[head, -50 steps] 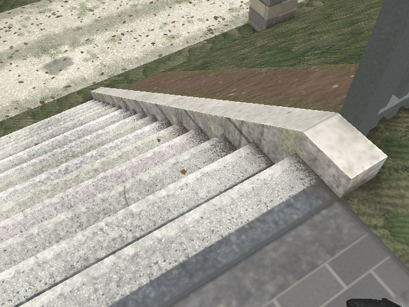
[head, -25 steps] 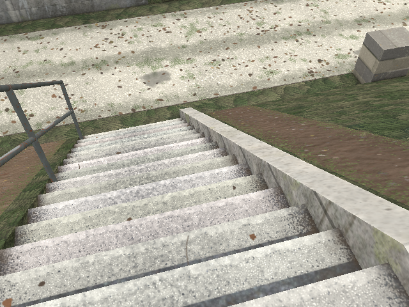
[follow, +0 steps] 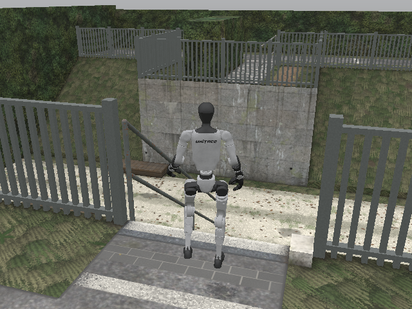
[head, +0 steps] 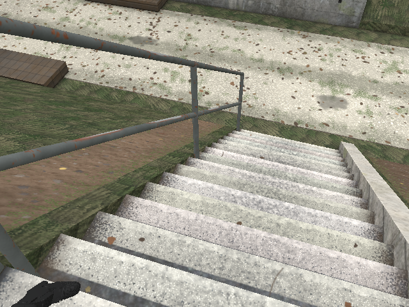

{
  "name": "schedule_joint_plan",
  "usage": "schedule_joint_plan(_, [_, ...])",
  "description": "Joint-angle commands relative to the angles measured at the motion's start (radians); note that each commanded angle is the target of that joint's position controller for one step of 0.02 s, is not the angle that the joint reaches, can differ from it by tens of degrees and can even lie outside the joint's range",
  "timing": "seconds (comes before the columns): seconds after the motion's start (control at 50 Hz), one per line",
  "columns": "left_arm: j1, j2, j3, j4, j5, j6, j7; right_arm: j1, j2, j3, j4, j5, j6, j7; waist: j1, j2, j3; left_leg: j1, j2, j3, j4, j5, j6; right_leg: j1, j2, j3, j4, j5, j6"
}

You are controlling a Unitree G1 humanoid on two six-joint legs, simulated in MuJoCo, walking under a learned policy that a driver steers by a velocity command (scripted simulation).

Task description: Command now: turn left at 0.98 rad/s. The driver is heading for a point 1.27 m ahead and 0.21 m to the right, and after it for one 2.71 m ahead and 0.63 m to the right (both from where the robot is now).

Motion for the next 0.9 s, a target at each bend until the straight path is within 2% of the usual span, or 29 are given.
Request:
schedule_joint_plan(0.02, [0.106, 0.24, 0.098, -0.029, 0.022, -0.011, 0.011, -0.089, -0.029, 0.002, -0.106, -0.005, 0.005, 0.026, 0.069, -0.115, -0.021, -0.025, 0.031, 0.086, -0.213, -0.032, 0.019, 0.142, -0.3, 0.069, -0.033, 0.577, -0.237])
schedule_joint_plan(0.06, [0.058, 0.241, 0.108, -0.056, 0.043, -0.012, 0.004, -0.04, -0.064, -0.016, -0.082, 0.0, 0.004, 0.027, 0.031, -0.141, -0.038, 0.053, 0.02, 0.077, -0.286, -0.008, 0.057, 0.132, -0.341, 0.068, -0.034, 0.561, -0.23])
schedule_joint_plan(0.08, [0.037, 0.236, 0.109, -0.062, 0.043, -0.01, 0.001, -0.034, -0.083, -0.029, -0.073, 0.005, -0.002, 0.022, 0.017, -0.147, -0.041, 0.085, 0.007, 0.069, -0.325, 0.011, 0.075, 0.121, -0.351, 0.081, -0.031, 0.519, -0.221])
schedule_joint_plan(0.12, [-0.012, 0.22, 0.105, -0.06, 0.029, 0.004, -0.01, -0.036, -0.097, -0.047, -0.062, 0.017, -0.017, 0.0, -0.026, -0.128, -0.043, 0.154, -0.02, 0.05, -0.496, 0.122, 0.121, 0.102, -0.347, 0.093, 0.008, 0.401, -0.182])
schedule_joint_plan(0.16, [-0.012, 0.149, 0.074, -0.019, 0.003, 0.027, -0.041, -0.018, -0.11, -0.062, -0.053, 0.039, -0.043, -0.025, -0.071, -0.083, -0.084, 0.367, -0.073, 0.034, -0.711, 0.472, 0.208, -0.011, -0.292, 0.094, 0.09, 0.28, -0.104])
schedule_joint_plan(0.18, [0.082, 0.038, 0.04, -0.011, -0.001, 0.035, -0.059, 0.029, -0.165, -0.077, -0.062, 0.039, -0.054, -0.043, -0.052, 0.052, -0.231, 0.633, 0.086, -0.113, -0.645, 0.954, 0.357, -0.138, -0.175, -0.021, 0.255, 0.06, 0.013])
schedule_joint_plan(0.2, [0.113, -0.037, 0.008, -0.043, -0.001, 0.018, -0.067, 0.084, -0.213, -0.082, -0.077, 0.039, -0.065, -0.055, -0.07, 0.155, -0.282, 0.795, 0.329, -0.369, -0.627, 1.181, 0.551, -0.397, -0.058, -0.004, 0.408, -0.414, 0.104])
schedule_joint_plan(0.22, [0.082, 0.008, 0.017, -0.012, 0.011, 0.007, -0.087, 0.079, -0.15, -0.076, -0.05, 0.026, -0.089, -0.066, -0.091, 0.032, -0.155, 0.686, 0.299, -0.299, -0.599, 1.014, 0.471, -0.474, -0.107, 0.127, 0.458, -0.514, 0.119])
schedule_joint_plan(0.24, [0.075, 0.027, 0.023, 0.009, 0.009, 0.007, -0.093, 0.039, -0.131, -0.073, -0.05, 0.036, -0.097, -0.069, -0.081, 0.088, -0.111, 0.608, 0.241, -0.212, -0.608, 0.883, 0.395, -0.474, -0.121, 0.131, 0.495, -0.491, 0.135])
schedule_joint_plan(0.26, [0.074, 0.028, 0.025, 0.032, -0.077, 0.088, -0.093, 0.007, 0.017, -0.012, -0.024, 0.018, -0.009, -0.11, -0.075, 0.01, -0.151, 0.605, 0.241, -0.147, -0.644, 1.156, 0.329, -0.388, -0.061, 0.151, 0.515, -0.389, 0.111])
schedule_joint_plan(0.28, [0.168, 0.087, 0.045, 0.037, -0.005, 0.039, -0.105, -0.048, -0.151, -0.075, -0.074, 0.062, -0.046, -0.075, -0.033, 0.182, -0.069, 0.444, 0.206, -0.076, -0.62, 0.925, 0.339, -0.356, -0.101, 0.14, 0.659, -0.423, 0.136])
schedule_joint_plan(0.3, [0.186, 0.139, 0.061, 0.044, 0.016, 0.021, -0.104, -0.11, -0.221, -0.111, -0.105, 0.052, -0.055, -0.081, -0.022, 0.163, -0.061, 0.299, 0.218, -0.044, -0.698, 0.808, 0.39, -0.288, -0.066, 0.119, 0.8, -0.399, 0.128])
schedule_joint_plan(0.32, [0.2, 0.157, 0.07, 0.05, 0.019, 0.013, -0.099, -0.132, -0.234, -0.123, -0.129, 0.028, -0.055, -0.092, -0.023, 0.148, -0.041, 0.214, 0.235, -0.029, -0.772, 0.676, 0.428, -0.262, -0.043, 0.121, 0.914, -0.382, 0.12])
schedule_joint_plan(0.34, [0.214, 0.142, 0.067, 0.067, 0.014, 0.008, -0.099, -0.155, -0.196, -0.112, -0.131, 0.014, -0.056, -0.108, -0.017, 0.136, -0.006, 0.182, 0.245, -0.021, -0.827, 0.542, 0.434, -0.274, -0.053, 0.147, 0.966, -0.332, 0.107])
schedule_joint_plan(0.38, [0.178, 0.095, 0.052, 0.055, -0.004, 0.006, -0.103, -0.191, -0.105, -0.08, -0.137, 0.009, -0.055, -0.137, -0.008, 0.081, 0.028, 0.237, 0.254, 0.001, -0.867, 0.373, 0.405, -0.339, -0.081, 0.199, 0.899, -0.238, 0.1])
schedule_joint_plan(0.42, [0.163, 0.041, 0.032, 0.044, -0.01, 0.03, -0.132, -0.176, -0.112, -0.083, -0.132, 0.001, -0.051, -0.161, -0.023, 0.055, 0.025, 0.386, 0.249, 0.038, -0.873, 0.342, 0.375, -0.392, -0.116, 0.196, 0.696, -0.17, 0.1])
schedule_joint_plan(0.46, [0.129, 0.007, 0.017, 0.026, 0.006, 0.063, -0.167, -0.092, -0.157, -0.106, -0.111, -0.004, -0.048, -0.179, -0.078, 0.049, 0.022, 0.496, 0.26, 0.07, -0.88, 0.389, 0.385, -0.404, -0.122, 0.158, 0.538, -0.18, 0.095])
schedule_joint_plan(0.54, [0.159, 0.023, 0.02, 0.029, 0.006, 0.085, -0.195, -0.092, -0.183, -0.126, -0.116, -0.031, -0.049, -0.182, -0.073, 0.062, 0.003, 0.547, 0.306, 0.103, -0.892, 0.464, 0.392, -0.338, -0.112, 0.136, 0.41, -0.153, 0.06])
schedule_joint_plan(0.56, [0.16, 0.032, 0.026, 0.031, 0.003, 0.084, -0.196, -0.114, -0.177, -0.124, -0.122, -0.033, -0.052, -0.185, -0.06, 0.069, -0.001, 0.544, 0.309, 0.119, -0.889, 0.455, 0.38, -0.321, -0.107, 0.135, 0.402, -0.142, 0.05])
schedule_joint_plan(0.62, [0.143, 0.033, 0.033, 0.041, 0.012, 0.072, -0.185, -0.071, -0.106, -0.089, -0.075, -0.03, -0.041, -0.177, -0.061, 0.102, 0.057, 0.569, 0.371, 0.075, -1.006, -0.048, 0.352, -0.36, -0.099, 0.164, 0.386, -0.17, -0.01])
schedule_joint_plan(0.7, [0.128, -0.009, 0.032, 0.068, 0.012, 0.025, -0.184, -0.055, -0.107, -0.066, -0.004, -0.034, -0.022, -0.178, -0.042, 0.064, 0.062, 0.602, 0.335, 0.197, -0.938, -0.071, 0.308, -0.284, -0.035, 0.125, 0.24, -0.075, -0.059])
schedule_joint_plan(0.74, [0.262, 0.062, 0.077, 0.112, -0.004, -0.005, -0.178, -0.051, -0.122, -0.062, 0.021, -0.049, -0.017, -0.186, 0.023, 0.0, 0.008, 0.491, 0.261, 0.297, -0.724, 0.106, 0.274, -0.009, 0.039, 0.11, 0.122, 0.042, -0.079])
schedule_joint_plan(0.76, [0.4, 0.157, 0.112, 0.142, 0.017, -0.02, -0.15, -0.066, -0.059, -0.045, -0.003, -0.069, -0.035, -0.186, 0.068, -0.13, -0.095, 0.326, 0.127, 0.387, -0.395, 0.158, 0.178, 0.222, -0.007, 0.229, 0.19, 0.301, -0.132])
schedule_joint_plan(0.78, [0.504, 0.264, 0.123, 0.143, 0.032, -0.032, -0.123, -0.108, 0.042, -0.009, -0.088, -0.061, -0.07, -0.173, 0.072, -0.272, -0.224, -0.051, -0.051, 0.291, -0.116, -0.21, 0.078, 0.536, -0.2, 0.676, 0.198, 0.576, -0.298])
schedule_joint_plan(0.8, [0.548, 0.241, 0.123, 0.16, 0.072, -0.057, -0.109, -0.141, 0.057, 0.005, -0.089, -0.018, -0.104, -0.147, 0.111, -0.16, -0.138, -0.271, -0.075, 0.026, -0.009, -0.253, 0.092, 0.573, -0.262, 0.763, 0.172, 0.67, -0.304])
schedule_joint_plan(0.82, [0.547, 0.216, 0.128, 0.189, 0.068, -0.07, -0.112, -0.225, 0.006, -0.008, -0.095, 0.008, -0.12, -0.142, 0.134, -0.145, -0.007, -0.374, -0.05, -0.044, 0.109, -0.244, 0.093, 0.469, -0.262, 0.67, 0.179, 0.741, -0.274])
schedule_joint_plan(0.84, [0.511, 0.188, 0.121, 0.189, 0.033, -0.063, -0.117, -0.22, -0.082, -0.037, -0.089, 0.01, -0.119, -0.147, 0.11, -0.15, -0.019, -0.349, -0.024, -0.049, 0.217, -0.243, 0.077, 0.39, -0.248, 0.597, 0.182, 0.76, -0.283])
schedule_joint_plan(0.86, [0.441, 0.169, 0.107, 0.176, -0.003, -0.056, -0.131, -0.201, -0.112, -0.049, -0.092, 0.004, -0.111, -0.152, 0.057, -0.17, -0.003, -0.296, -0.02, -0.057, 0.237, -0.224, 0.069, 0.257, -0.237, 0.56, 0.177, 0.806, -0.291])
schedule_joint_plan(0.9, [0.25, 0.155, 0.081, 0.109, -0.024, -0.038, -0.155, -0.138, -0.086, -0.037, -0.08, 0.015, -0.087, -0.15, -0.066, -0.115, 0.01, -0.122, -0.012, -0.039, 0.098, -0.065, 0.065, -0.017, -0.206, 0.482, 0.077, 0.837, -0.255])
Next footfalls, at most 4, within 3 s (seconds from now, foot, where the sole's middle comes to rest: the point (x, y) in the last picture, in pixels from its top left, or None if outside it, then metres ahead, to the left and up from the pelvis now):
0.16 left None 0.02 0.15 -0.78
0.74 right None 0.05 -0.16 -0.78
1.12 left None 0.27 -0.07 -0.78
1.38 right None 0.16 -0.33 -0.78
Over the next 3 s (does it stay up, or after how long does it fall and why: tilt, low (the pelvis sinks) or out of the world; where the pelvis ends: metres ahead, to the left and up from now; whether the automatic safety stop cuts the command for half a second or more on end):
stays up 0.36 -0.25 -0.12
